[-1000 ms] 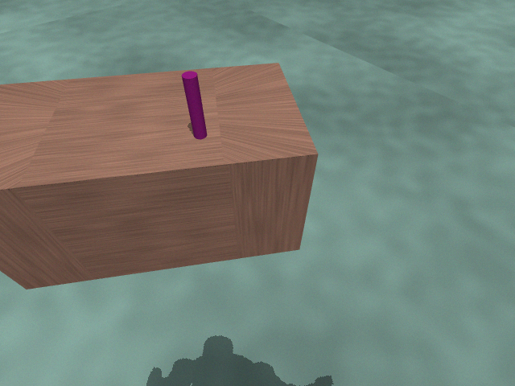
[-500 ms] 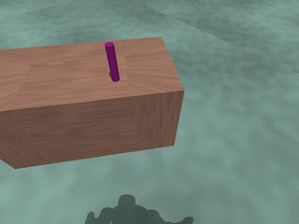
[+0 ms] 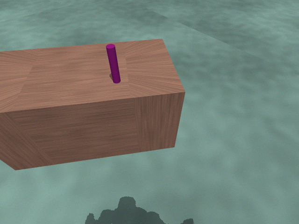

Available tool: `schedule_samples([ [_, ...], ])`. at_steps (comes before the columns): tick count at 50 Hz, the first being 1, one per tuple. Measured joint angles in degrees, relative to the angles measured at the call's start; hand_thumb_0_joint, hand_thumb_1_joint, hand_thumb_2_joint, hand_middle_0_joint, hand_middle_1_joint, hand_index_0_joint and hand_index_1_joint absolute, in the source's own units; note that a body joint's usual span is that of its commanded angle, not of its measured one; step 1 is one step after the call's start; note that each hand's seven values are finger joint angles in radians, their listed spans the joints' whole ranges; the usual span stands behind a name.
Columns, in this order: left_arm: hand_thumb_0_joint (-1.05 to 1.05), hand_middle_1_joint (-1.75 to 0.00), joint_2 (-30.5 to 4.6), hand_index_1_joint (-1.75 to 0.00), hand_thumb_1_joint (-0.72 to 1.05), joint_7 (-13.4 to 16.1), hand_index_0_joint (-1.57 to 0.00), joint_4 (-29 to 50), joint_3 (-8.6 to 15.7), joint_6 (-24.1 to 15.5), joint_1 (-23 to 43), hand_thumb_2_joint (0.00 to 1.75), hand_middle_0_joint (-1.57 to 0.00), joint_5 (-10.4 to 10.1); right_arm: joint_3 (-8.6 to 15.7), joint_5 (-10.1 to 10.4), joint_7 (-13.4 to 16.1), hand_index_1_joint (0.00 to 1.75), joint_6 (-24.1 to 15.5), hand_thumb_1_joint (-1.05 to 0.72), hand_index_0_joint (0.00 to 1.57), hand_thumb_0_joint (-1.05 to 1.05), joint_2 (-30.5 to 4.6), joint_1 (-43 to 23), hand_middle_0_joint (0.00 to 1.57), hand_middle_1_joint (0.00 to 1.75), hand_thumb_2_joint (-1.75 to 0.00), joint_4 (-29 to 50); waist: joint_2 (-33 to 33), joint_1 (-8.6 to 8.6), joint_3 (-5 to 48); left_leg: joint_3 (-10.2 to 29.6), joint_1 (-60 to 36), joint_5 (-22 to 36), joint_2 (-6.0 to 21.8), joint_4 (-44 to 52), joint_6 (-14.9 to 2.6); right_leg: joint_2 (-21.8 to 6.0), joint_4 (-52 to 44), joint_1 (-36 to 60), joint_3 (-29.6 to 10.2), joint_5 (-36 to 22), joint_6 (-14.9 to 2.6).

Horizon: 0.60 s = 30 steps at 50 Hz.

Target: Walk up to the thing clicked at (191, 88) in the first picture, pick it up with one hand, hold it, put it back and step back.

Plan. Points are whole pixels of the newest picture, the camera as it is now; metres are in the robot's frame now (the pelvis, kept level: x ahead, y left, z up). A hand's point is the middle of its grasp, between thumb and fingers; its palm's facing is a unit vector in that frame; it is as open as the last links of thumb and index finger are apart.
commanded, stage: stand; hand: left
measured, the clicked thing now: (113, 65) +0.87 +0.25 -0.07
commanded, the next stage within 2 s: walk up in 0.12 s
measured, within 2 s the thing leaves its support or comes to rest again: neither
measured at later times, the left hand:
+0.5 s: hand out of the picture +0.09 +0.22 -0.14, palm faces +0.10 -0.91 -0.40, open 7.3 cm
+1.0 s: hand (98, 190) +0.24 +0.20 -0.16, palm faces +0.13 -0.94 -0.32, open 7.3 cm
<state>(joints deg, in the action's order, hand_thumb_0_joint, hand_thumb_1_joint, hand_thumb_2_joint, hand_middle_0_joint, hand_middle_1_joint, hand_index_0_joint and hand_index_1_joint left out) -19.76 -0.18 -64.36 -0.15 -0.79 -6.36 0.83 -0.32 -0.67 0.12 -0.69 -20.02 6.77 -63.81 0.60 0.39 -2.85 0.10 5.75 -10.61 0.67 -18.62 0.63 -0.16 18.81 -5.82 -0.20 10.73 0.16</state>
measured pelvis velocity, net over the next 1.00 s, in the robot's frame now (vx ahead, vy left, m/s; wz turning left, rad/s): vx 0.24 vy -0.06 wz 0.16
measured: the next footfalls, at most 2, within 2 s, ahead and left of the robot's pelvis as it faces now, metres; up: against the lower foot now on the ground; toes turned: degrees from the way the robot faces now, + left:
left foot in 0.78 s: +0.31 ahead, +0.06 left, +0.00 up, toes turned +12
right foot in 1.20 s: +0.46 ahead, -0.22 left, +0.00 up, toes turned +7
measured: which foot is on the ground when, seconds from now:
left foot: down 0.00-0.38, up 0.40-0.76, down 0.78-1.00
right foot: down 0.00-0.80, up 0.82-1.00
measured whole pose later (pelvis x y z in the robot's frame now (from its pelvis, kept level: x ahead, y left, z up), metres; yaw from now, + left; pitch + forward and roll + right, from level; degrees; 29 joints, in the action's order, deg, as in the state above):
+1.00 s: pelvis +0.24 -0.06 -0.02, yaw +9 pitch -5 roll +0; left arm -22.7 -3.1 -46.9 3.2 -1.5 -19.1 1.1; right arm 2.6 -0.1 -1.3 -4.2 -20.7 15.8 -44.7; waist -2.8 0.4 -6.3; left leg -2.8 12.8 -12.3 -0.8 -30.0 -2.5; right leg -3.8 61.3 -24.3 -2.8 21.5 -1.9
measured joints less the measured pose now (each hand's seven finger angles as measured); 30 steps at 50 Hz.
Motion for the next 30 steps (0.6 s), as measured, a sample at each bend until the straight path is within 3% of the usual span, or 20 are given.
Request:
schedule_samples([
  [6,0.00,-0.30,0.0,-0.30,0.91,0.0,-0.21,0.0,-0.1,0.0,-0.3,0.90,-0.20,0.0,0.0,0.0,0.0,0.30,0.0,-0.90,0.20,0.00,-0.1,0.1,0.21,0.30,-0.90,-0.1,0.1,0.02,0.0,0.0,0.1,0.1,0.0,0.1,0.00,0.0,-0.1,0.0,0.0,-0.1,0.01],
  [11,0.00,-0.30,-1.4,-0.30,0.91,-2.4,-0.21,3.5,3.1,0.2,-2.6,0.90,-0.20,1.7,2.3,-1.0,-1.7,0.30,-0.9,-0.90,0.20,0.00,0.0,5.1,0.21,0.30,-0.90,2.8,-1.2,0.43,1.8,1.4,2.5,-6.5,-0.8,-5.8,-2.12,-0.2,11.0,-4.1,0.8,14.1,-1.96],
  [13,0.00,-0.30,-2.5,-0.30,0.91,-2.9,-0.21,4.9,4.2,0.3,-3.5,0.90,-0.20,1.8,3.1,-1.5,-1.9,0.30,-1.2,-0.90,0.20,0.00,-0.2,6.6,0.21,0.30,-0.90,3.8,-1.8,0.62,1.6,1.6,2.7,-4.4,-0.7,-6.5,-2.05,-0.2,16.0,-6.4,0.9,15.1,-2.20],
  [16,0.00,-0.30,-4.0,-0.30,0.91,-3.3,-0.21,6.1,5.3,0.4,-4.3,0.90,-0.20,1.7,4.1,-1.8,-1.9,0.30,-1.7,-0.90,0.21,0.00,-0.5,8.4,0.21,0.30,-0.90,5.5,-3.0,0.15,0.1,1.9,2.1,-5.6,-0.9,-7.0,-0.88,-1.1,17.8,-9.0,-0.3,16.4,-2.44],
  [17,0.00,-0.30,-4.2,-0.30,0.91,-3.5,-0.21,6.5,5.5,0.3,-4.5,0.90,-0.20,1.8,4.3,-1.9,-1.9,0.30,-1.6,-0.90,0.21,0.00,-0.8,9.0,0.21,0.30,-0.90,6.1,-2.9,-0.12,-0.4,2.2,1.8,-6.2,-0.7,-7.3,-0.62,-1.3,17.4,-9.2,0.0,14.9,-2.22],
  [19,0.00,-0.30,-3.7,-0.30,0.91,-3.6,-0.20,7.3,5.8,-0.6,-5.2,0.90,-0.20,1.9,4.8,-1.6,-2.0,0.30,-0.9,-0.90,0.21,0.00,-2.1,10.3,0.21,0.30,-0.90,6.7,-0.8,-0.24,-0.9,3.5,2.2,-8.7,1.0,-10.5,-0.78,-0.4,14.2,-7.1,2.2,6.6,-1.72],
  [21,0.00,-0.30,-3.0,-0.30,0.91,-3.3,-0.21,8.6,6.0,-2.2,-6.7,0.90,-0.20,2.4,5.1,-1.1,-1.3,0.30,0.4,-0.90,0.20,0.00,-2.8,10.9,0.21,0.30,-0.90,6.4,0.7,0.57,-0.6,5.9,6.4,-13.7,0.4,-22.6,-1.83,0.8,13.1,-5.6,3.5,6.5,-2.21],
  [23,0.00,-0.30,-2.5,-0.30,0.91,-3.1,-0.21,9.5,5.8,-2.4,-8.4,0.90,-0.20,2.3,4.8,-0.8,-0.9,0.30,0.7,-0.90,0.20,0.01,-2.9,11.3,0.21,0.30,-0.90,6.5,0.5,1.65,-0.1,5.0,10.9,-14.8,-1.4,-33.0,-2.17,0.7,10.6,-3.1,3.8,7.4,-2.91],
  [26,0.00,-0.30,-1.6,-0.30,0.91,-2.5,-0.21,10.3,5.2,-2.6,-11.0,0.90,-0.20,1.3,4.3,-0.4,-1.3,0.29,-0.3,-0.90,0.20,0.01,-3.6,11.2,0.20,0.30,-0.90,7.8,0.9,2.06,-0.5,3.1,16.6,-10.5,-1.6,-39.3,-2.32,0.6,4.6,1.9,4.6,6.2,-3.16],
  [30,0.00,-0.30,-0.8,-0.30,0.91,-2.0,-0.21,11.5,4.5,-2.6,-13.0,0.90,-0.20,0.8,4.2,-0.1,-2.1,0.29,-0.5,-0.90,0.20,0.01,-4.2,9.1,0.20,0.30,-0.90,10.7,2.0,1.92,-2.6,2.7,21.6,-5.3,-0.2,-35.5,-1.85,1.8,1.2,6.0,5.9,6.5,-3.56],
])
